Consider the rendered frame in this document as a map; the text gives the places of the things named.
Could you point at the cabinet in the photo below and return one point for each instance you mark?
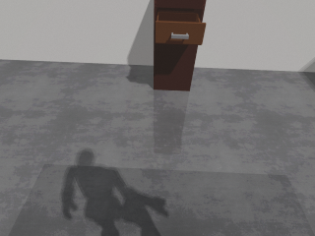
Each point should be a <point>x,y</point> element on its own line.
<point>174,63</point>

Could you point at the drawer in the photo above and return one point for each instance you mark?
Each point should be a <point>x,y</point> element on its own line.
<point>179,23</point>

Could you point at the handle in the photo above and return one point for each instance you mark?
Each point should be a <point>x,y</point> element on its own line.
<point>179,36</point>

